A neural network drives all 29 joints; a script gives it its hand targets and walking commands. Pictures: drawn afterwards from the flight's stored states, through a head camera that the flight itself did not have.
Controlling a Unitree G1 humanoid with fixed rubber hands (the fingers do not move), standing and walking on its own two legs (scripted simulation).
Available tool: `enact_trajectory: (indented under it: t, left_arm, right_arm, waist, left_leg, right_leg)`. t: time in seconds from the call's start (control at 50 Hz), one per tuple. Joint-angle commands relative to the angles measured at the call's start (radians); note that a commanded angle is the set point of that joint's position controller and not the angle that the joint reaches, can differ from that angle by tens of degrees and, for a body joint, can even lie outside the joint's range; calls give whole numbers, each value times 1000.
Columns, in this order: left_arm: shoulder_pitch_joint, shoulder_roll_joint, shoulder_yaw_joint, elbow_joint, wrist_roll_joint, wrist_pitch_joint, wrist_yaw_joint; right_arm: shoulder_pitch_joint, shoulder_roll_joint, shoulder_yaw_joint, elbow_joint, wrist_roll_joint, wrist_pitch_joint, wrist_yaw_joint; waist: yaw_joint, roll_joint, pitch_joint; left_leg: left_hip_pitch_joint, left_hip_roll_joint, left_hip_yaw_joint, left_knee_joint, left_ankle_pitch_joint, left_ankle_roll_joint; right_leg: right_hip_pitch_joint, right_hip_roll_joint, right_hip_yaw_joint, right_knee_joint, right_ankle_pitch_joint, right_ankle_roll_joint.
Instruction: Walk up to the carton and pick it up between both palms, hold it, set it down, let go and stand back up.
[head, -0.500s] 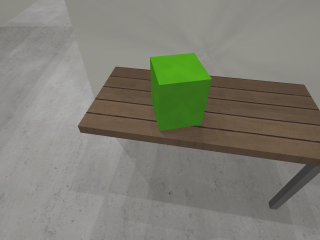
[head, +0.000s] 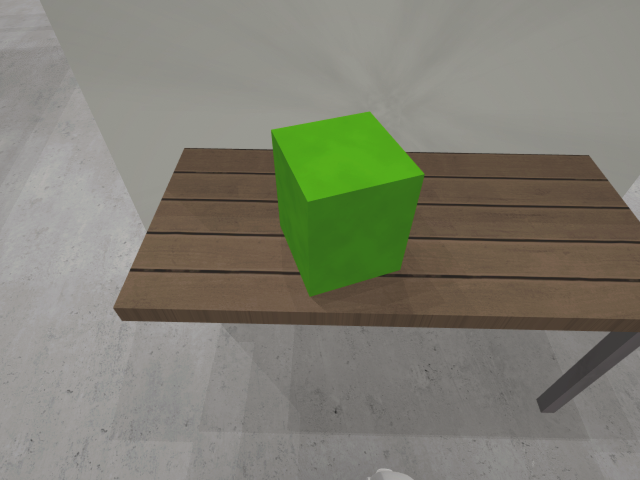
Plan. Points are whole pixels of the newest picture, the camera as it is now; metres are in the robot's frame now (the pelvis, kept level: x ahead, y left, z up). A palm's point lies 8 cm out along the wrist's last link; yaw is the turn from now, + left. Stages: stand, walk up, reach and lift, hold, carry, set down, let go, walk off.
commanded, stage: walk up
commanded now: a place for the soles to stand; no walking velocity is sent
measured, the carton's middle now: (339, 204) +0.63 -0.02 -0.04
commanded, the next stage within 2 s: none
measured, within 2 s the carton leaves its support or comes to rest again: neither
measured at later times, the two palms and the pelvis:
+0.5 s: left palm out of the picture +0.17 +0.28 -0.15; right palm (493, 429) +0.24 -0.23 -0.11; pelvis +0.14 +0.02 -0.01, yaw +2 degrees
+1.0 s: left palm (138, 426) +0.24 +0.27 -0.11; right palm (496, 423) +0.25 -0.25 -0.13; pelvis +0.14 +0.01 -0.01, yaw +1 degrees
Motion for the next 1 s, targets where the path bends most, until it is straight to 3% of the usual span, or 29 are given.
enact_trajectory:
  t: [0.0, 0.06, 0.1, 0.12, 0.14, 0.16, 0.2, 0.26, 0.36, 0.38, 0.42, 0.44, 0.46, 0.48, 0.5, 0.52, 0.58, 0.64, 0.66, 0.72, 0.74, 0.76, 0.78, 0.8, 0.84, 0.88, 0.92, 0.96, 0.98]
  left_arm:
    - [-27, 46, 5, -125, -11, -31, -10]
    - [39, 78, 32, -135, -6, -43, -9]
    - [224, 135, 65, -96, -4, -54, 1]
    - [313, 214, 87, -84, 12, -59, 12]
    - [324, 289, 103, -98, -3, -53, 22]
    - [240, 308, 113, -112, -20, -41, 38]
    - [112, 258, 79, -183, -28, -43, 48]
    - [29, 214, 57, -214, -11, -62, 42]
    - [-49, 205, 30, -216, -7, -74, 34]
    - [-50, 213, 27, -221, -12, -64, 32]
    - [-126, 245, 17, -229, -33, -38, 26]
    - [-90, 200, 2, -221, -39, -28, 20]
    - [-45, 149, -17, -234, -51, -22, 15]
    - [-33, 161, -15, -245, -63, 3, 22]
    - [-45, 193, 2, -243, -56, 39, 33]
    - [-74, 224, 11, -234, -40, 60, 32]
    - [-57, 241, 20, -210, -32, 61, 31]
    - [-75, 218, 16, -229, -34, 47, 18]
    - [-61, 201, 16, -235, -38, 44, 13]
    - [34, 202, 24, -220, -49, 15, -5]
    - [42, 248, 38, -218, -43, 5, -10]
    - [-9, 322, 55, -235, -30, 0, -11]
    - [-106, 405, 75, -271, -55, 5, -11]
    - [-158, 396, 82, -272, -48, 4, -8]
    - [-169, 283, 44, -293, -28, 2, -7]
    - [-98, 269, 34, -302, -14, 2, 6]
    - [-129, 254, 21, -297, -21, 9, 9]
    - [-172, 253, 17, -305, -28, 20, 6]
    - [-163, 239, 12, -314, -36, 17, 0]
  right_arm:
    - [116, -206, -44, -55, 2, -15, -7]
    - [63, -213, -43, -81, 10, -6, 3]
    - [21, -214, -23, -107, 25, 3, 15]
    - [37, -165, -11, -141, 33, 2, 24]
    - [89, -174, -31, -152, 42, 19, 34]
    - [73, -233, -55, -136, 13, 52, 32]
    - [-11, -215, -51, -138, 8, 54, 38]
    - [30, -162, -50, -130, 8, 39, 44]
    - [9, -112, -33, -185, 36, 10, 41]
    - [9, -102, -32, -199, 40, -2, 40]
    - [108, -133, -47, -177, 43, -14, 36]
    - [119, -185, -61, -179, 35, -16, 31]
    - [73, -263, -77, -209, 29, -10, 24]
    - [-1, -347, -101, -263, 29, 3, 13]
    - [-72, -400, -117, -292, 42, 19, 5]
    - [-147, -390, -118, -314, 49, 27, -1]
    - [-155, -354, -96, -340, 22, 39, -19]
    - [-159, -321, -88, -335, 13, 46, -25]
    - [-174, -328, -90, -338, 13, 47, -24]
    - [-268, -324, -75, -361, 25, 59, -12]
    - [-273, -293, -65, -374, 34, 62, -5]
    - [-245, -231, -46, -396, 54, 60, 3]
    - [-274, -183, -38, -412, 76, 65, -5]
    - [-343, -215, -48, -399, 53, 76, -18]
    - [-321, -254, -61, -361, 60, 73, -19]
    - [-299, -229, -54, -349, 60, 50, -16]
    - [-281, -180, -33, -345, 57, 28, -5]
    - [-206, -182, -33, -319, 53, 5, 10]
    - [-159, -214, -46, -308, 41, -3, 14]
  waist:
    - [-16, 109, 133]
    - [42, 122, 83]
    - [143, 6, 8]
    - [191, -203, -73]
    - [164, -305, -127]
    - [147, -185, -105]
    - [130, -77, 34]
    - [66, -35, 62]
    - [19, -70, -5]
    - [19, -71, -32]
    - [-52, -10, -114]
    - [-48, 100, -158]
    - [-32, 222, -190]
    - [-23, 298, -199]
    - [-32, 333, -187]
    - [-19, 334, -139]
    - [-16, 289, -113]
    - [-24, 253, -186]
    - [-17, 299, -223]
    - [61, 279, -274]
    - [77, 172, -277]
    - [61, -22, -265]
    - [58, -213, -229]
    - [93, -212, -152]
    - [85, -164, -87]
    - [95, -126, -128]
    - [67, -137, -166]
    - [21, -127, -222]
    - [5, -97, -270]
  left_leg:
    - [-87, 342, -266, -237, 580, 111]
    - [-263, 344, -242, -138, 458, 88]
    - [-420, 255, -157, 136, 393, 47]
    - [-485, 143, -64, 464, 271, 3]
    - [-532, -27, -73, 720, -179, -46]
    - [-530, 62, -205, 817, -176, -35]
    - [-588, 104, -257, 860, -95, -48]
    - [-492, 139, -295, 816, -57, -60]
    - [-319, 144, -271, 296, 2, -74]
    - [-276, 124, -241, 205, 62, -72]
    - [-50, 87, -167, -36, 423, -62]
    - [32, 81, -205, -75, 534, -63]
    - [66, 196, -351, -27, 723, -13]
    - [-42, 382, -611, -124, 711, 96]
    - [-220, 479, -731, -226, 481, 236]
    - [-251, 472, -747, -251, 394, 277]
    - [-134, 422, -613, -132, 673, 268]
    - [-41, 390, -547, -54, 729, 238]
    - [-33, 375, -533, -33, 699, 222]
    - [-110, 290, -392, 142, 730, 121]
    - [-222, 259, -351, 205, 617, 76]
    - [-375, 166, -256, 321, 419, 6]
    - [-404, 10, -186, 409, -76, -54]
    - [-374, 58, -286, 551, -198, -48]
    - [-475, 43, -311, 605, -209, -54]
    - [-559, 47, -310, 489, -190, -64]
    - [-442, 88, -287, 190, -117, -75]
    - [-232, 60, -224, -134, 207, -70]
    - [-78, 83, -276, -200, 407, -51]
  right_leg:
    - [-40, -6, -22, -199, 91, -20]
    - [234, 20, -25, -281, 124, -62]
    - [538, 66, -18, -378, 202, -100]
    - [608, -135, 275, -517, 23, -186]
    - [559, -355, 740, -737, -187, -345]
    - [459, -419, 844, -814, -416, -402]
    - [357, -369, 659, -824, -236, -347]
    - [201, -324, 397, -754, 67, -315]
    - [201, -190, 59, -543, 784, -244]
    - [211, -161, 30, -485, 794, -225]
    - [140, -132, 0, -307, 596, -171]
    - [104, -92, -13, -214, 432, -123]
    - [40, -37, -60, -155, 202, -62]
    - [42, 33, -45, -58, -206, -25]
    - [117, 32, 16, 105, -335, -5]
    - [83, 12, 52, 191, -294, 12]
    - [-21, -4, 84, 173, -247, 26]
    - [4, -7, 76, 15, -254, 27]
    - [37, -16, 70, -70, -249, 25]
    - [264, 32, 0, -487, 109, -13]
    - [357, 16, 38, -534, 292, -34]
    - [408, -127, 247, -560, 409, -99]
    - [252, -289, 449, -651, 429, -258]
    - [136, -345, 465, -655, 452, -359]
    - [243, -242, 295, -589, 661, -331]
    - [427, -212, 264, -490, 876, -292]
    - [454, -176, 218, -433, 795, -229]
    - [448, -109, 141, -321, 748, -153]
    - [356, -100, 128, -255, 667, -110]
